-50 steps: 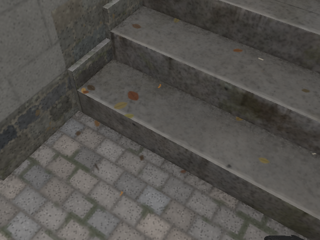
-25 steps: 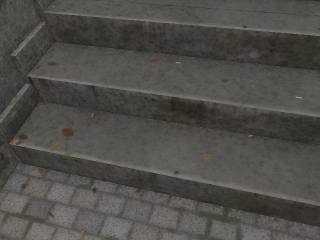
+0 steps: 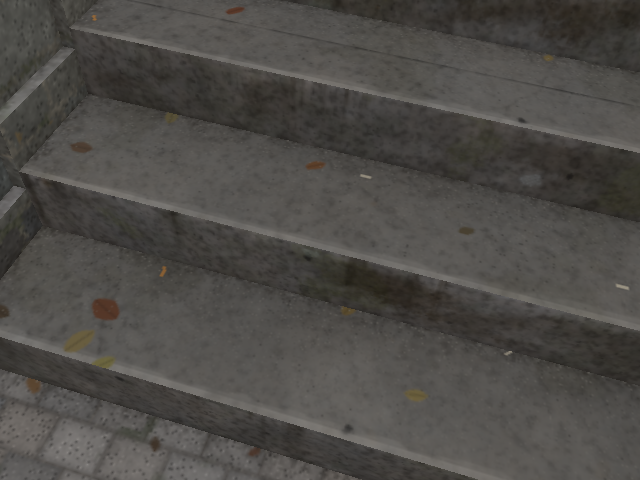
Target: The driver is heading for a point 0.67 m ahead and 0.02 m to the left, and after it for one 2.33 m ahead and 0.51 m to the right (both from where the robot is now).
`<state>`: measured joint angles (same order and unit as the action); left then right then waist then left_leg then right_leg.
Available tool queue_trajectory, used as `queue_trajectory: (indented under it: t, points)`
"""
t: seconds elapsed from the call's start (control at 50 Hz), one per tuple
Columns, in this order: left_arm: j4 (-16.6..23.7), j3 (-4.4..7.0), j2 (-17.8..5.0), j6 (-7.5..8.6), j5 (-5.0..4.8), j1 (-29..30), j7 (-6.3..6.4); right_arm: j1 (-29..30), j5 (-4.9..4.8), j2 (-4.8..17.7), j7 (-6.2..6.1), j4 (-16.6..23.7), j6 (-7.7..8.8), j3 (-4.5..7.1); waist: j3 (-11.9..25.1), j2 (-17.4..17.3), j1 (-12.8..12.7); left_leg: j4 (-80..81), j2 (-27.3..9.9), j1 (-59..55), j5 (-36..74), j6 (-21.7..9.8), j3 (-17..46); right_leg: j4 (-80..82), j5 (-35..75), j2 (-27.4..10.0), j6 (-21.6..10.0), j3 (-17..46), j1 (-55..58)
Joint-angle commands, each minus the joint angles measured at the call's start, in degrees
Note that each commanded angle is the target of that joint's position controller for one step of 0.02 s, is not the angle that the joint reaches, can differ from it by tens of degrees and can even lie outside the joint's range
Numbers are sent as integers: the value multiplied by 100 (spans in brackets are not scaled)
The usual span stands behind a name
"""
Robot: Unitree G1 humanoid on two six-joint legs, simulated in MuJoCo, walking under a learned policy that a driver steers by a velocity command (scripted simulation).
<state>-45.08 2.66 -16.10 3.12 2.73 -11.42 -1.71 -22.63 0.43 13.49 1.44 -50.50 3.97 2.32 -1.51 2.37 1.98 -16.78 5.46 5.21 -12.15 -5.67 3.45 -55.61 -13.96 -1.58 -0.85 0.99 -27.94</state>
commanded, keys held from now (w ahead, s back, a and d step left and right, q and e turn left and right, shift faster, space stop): w+q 0.36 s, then w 0.08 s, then w+e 0.56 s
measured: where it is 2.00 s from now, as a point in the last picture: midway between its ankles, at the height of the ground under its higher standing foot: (331, 190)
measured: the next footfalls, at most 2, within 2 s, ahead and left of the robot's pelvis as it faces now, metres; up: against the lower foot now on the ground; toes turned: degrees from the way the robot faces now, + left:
right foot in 0.26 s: +0.31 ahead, -0.08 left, +0.00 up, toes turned +11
left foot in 0.70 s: +0.44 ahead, +0.17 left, +0.00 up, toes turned +15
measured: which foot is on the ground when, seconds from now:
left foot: down 0.00-0.26, up 0.28-0.68, down 0.70-1.00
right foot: up 0.00-0.24, down 0.26-0.70, up 0.72-1.00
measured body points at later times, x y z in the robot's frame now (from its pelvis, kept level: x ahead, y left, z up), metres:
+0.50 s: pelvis +0.26 +0.00 +0.00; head +0.29 -0.01 +0.45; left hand +0.22 +0.27 -0.12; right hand +0.45 -0.22 -0.13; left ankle +0.23 +0.13 -0.66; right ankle +0.27 -0.09 -0.75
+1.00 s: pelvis +0.43 +0.08 -0.01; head +0.45 +0.09 +0.44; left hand +0.63 +0.28 -0.09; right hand +0.37 -0.17 -0.15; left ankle +0.40 +0.16 -0.75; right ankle +0.48 -0.04 -0.39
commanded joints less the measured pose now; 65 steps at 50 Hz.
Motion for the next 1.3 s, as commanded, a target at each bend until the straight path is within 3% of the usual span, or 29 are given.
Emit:
queue_trajectory:
  t: [0.02, 0.14, 0.24, 0.26, 0.28, 0.3, 0.32, 0.36, 0.56, 0.62, 0.68, 0.7, 0.72, 0.74, 0.78, 0.84, 0.9, 0.96, 1.02, 1.06, 1.1, 1.14, 1.16, 1.18, 1.2, 1.22, 1.24, 1.26, 1.3]
  points:
    - [428, 36, -304, -7, -2, 468, 5, -325, -69, 994, -79, 82, 101, 241, -116, -598, -42, 442, -1317, -547, 2852, -606, 1254, 290, 220, 29, 262, -214, -997]
    - [777, -141, -216, 63, -88, 1645, 32, -548, 8, 1035, -192, -52, 27, 259, -155, -716, 288, 86, -1064, -411, 3627, -403, 1260, 2121, 1170, 295, 280, -337, -453]
    - [233, 22, -664, 159, 21, -469, 314, 102, -77, 1049, -180, 6, 34, 289, 756, -518, -771, -2328, -801, 519, 4492, -145, 1254, 2915, 965, 398, -244, -111, 2716]
    - [177, 149, -1104, 196, 122, -1304, 420, 146, -96, 723, -140, 168, 94, 200, 1379, -58, -1076, -3699, -467, 1368, 2432, -65, 1061, 3124, -150, -876, -499, 1142, 3982]
    - [162, 231, -1600, 169, 182, -1236, 424, -437, -137, 128, -167, 431, 41, 77, 1505, 1065, -535, -5206, 341, 2624, -1970, 40, 457, 3771, 249, -2514, -1092, 3591, 4313]
    - [177, 248, -1222, 106, 6, -870, 395, -424, 76, 823, -221, 288, -103, 191, 1281, 430, -361, -5703, -225, 2856, -1630, -9, 334, 3954, -1176, -2556, -1334, 4131, 3538]
    - [304, 111, -642, 111, -76, -390, 359, -65, 147, 957, -151, 261, -159, 239, 567, -25, -297, -5600, -493, 2837, -1057, 14, 303, 4202, -1783, -2138, -1195, 3321, 2746]
    - [234, 42, -379, 181, -98, -214, 350, 265, 166, 772, -28, 330, -192, 229, -28, 70, -189, -5287, -713, 2727, -561, 130, 191, 4524, -406, -1548, -894, 1868, 1960]
    - [-423, -30, -116, 418, -189, -929, 189, 1753, 263, -76, 144, 955, -238, -133, 97, 283, -210, -2985, -677, 2571, 339, 623, -648, 4302, 3238, -832, -827, 124, 1881]
    - [-560, 102, -508, 383, -140, -1133, 182, 1871, 126, 25, -37, 955, -270, -183, 296, 756, -293, -2202, -470, 1807, 259, 543, -855, 4031, 4199, -910, -887, 226, 2005]
    - [-553, 141, -484, 362, -353, -984, 179, 557, 260, 343, -209, 556, -98, -40, 838, 278, 358, -1060, -271, 269, 947, 324, -873, 2326, 4630, -579, -840, 249, 1973]
    - [-491, 125, -412, 354, -429, -876, 179, -50, 359, 547, -246, 398, 40, 24, 1148, -65, 617, -714, -693, -782, 1210, 295, -586, 1217, 3388, -314, -706, 268, 1228]
    - [-307, -17, 285, 324, -436, -1014, 196, -373, 463, 1110, -275, 409, 109, 122, 1356, -1231, 490, -431, -2474, -1572, 2401, 163, 1251, -581, -379, 302, -460, -30, -90]
    - [-453, -60, 570, 150, -467, -1869, 341, -400, 438, 1526, -251, 454, 2, 253, 1636, -1527, 91, -435, -3311, -1505, 3512, -512, 1982, -2458, -1712, 580, -309, 43, -712]
    - [-414, 37, 272, -50, -80, -1183, 423, 282, 103, 790, -178, 443, -112, 177, 541, -870, 47, 457, -2670, -197, -1672, -769, 1704, -4639, -1312, 84, -262, -174, -1883]
    - [252, -10, 696, -172, -86, -99, 343, 29, 188, 29, -201, -73, 29, -41, -317, -815, -116, 581, -2288, 431, -1446, -421, 766, -6557, -1009, 13, -426, -87, -3431]
    - [768, -195, 1228, -183, -182, 576, 349, -504, 288, -40, -227, -586, 122, -73, -121, -564, -172, 502, -2449, 166, -1425, -288, 494, -7856, -1016, 186, -658, 314, -4705]
    - [1443, -376, 1303, -309, -144, 1270, 437, -408, 157, -66, -210, -787, 137, -203, -407, -426, -525, 881, -2544, 649, -1577, -39, 85, -7879, -1132, 149, -750, 490, -5254]
    - [1982, -513, 1245, -376, -124, 1965, 350, -203, 155, 105, -336, -820, 127, -289, -564, -296, -609, 1450, -2009, 1586, -832, -36, -708, -5979, -777, 58, -556, -104, -4307]
    - [2046, -581, 1065, -431, -143, 1912, 278, -219, -48, 444, -480, -778, 111, -257, -384, -439, -553, 2119, -1792, 1370, 832, -394, -1245, -4101, -1141, -134, -457, -812, -3076]
    - [1572, -590, 1115, -444, -199, 1341, 294, -403, -232, 692, -566, -577, 49, -232, 436, -480, -518, 1403, -1707, 593, 5449, -515, -1915, -2749, -1560, 215, -626, -1559, -1225]
    - [1144, -517, 992, -439, -260, 214, 331, -524, -142, 1153, -677, -394, -49, -66, 1595, -1507, -890, -578, -2351, -875, 10308, -630, -1926, -2294, -2269, 826, -853, -1631, -419]
    - [1087, -419, 652, -325, -214, -239, 321, -434, -130, 1285, -589, -189, -110, 25, 2134, -1819, -999, -1911, -2441, -1294, 10615, -625, -1908, -1292, -2536, 1083, -1057, -1249, 76]
    - [1112, -236, 245, -252, -109, -414, 272, -355, -22, 1351, -502, 84, -97, 100, 2330, -1725, -1132, -3475, -2352, -626, 8919, -367, -1767, -225, -2363, 979, -1262, -22, 893]
    - [948, 40, -613, -328, -109, -541, 368, 343, 30, 894, -195, 803, 1, 70, 1927, 323, -1136, -5588, -1292, 2330, 4382, 51, -1485, 1823, -3263, -214, -1810, 3559, 1863]
    - [949, 309, -1028, -447, -73, -225, 429, 855, 286, 679, -4, 1078, 7, 133, 1751, 601, -986, -7745, -478, 3721, 574, 256, -160, 3947, -3319, -849, -1873, 6113, 1807]
    - [639, 187, -833, -391, 89, -1660, 121, 511, 118, 163, 419, 608, -33, 135, 128, 269, -1668, -9649, 202, 6056, 1830, -200, 2482, 3392, -2855, -826, -986, 5519, 1579]
    - [-87, 151, -596, -299, 158, -1818, -171, 629, 96, 462, 469, 647, 77, 164, -282, 140, -1225, -10292, 256, 6742, 2003, -379, 2212, 3034, -1524, -836, -954, 4538, 1271]
    - [-785, 12, 42, 8, 60, -977, -406, 750, 432, -34, 318, 1030, 195, -136, -38, -229, -164, -10907, 184, 7157, 1366, -782, 1763, 2634, -997, -426, -1145, 2983, 887]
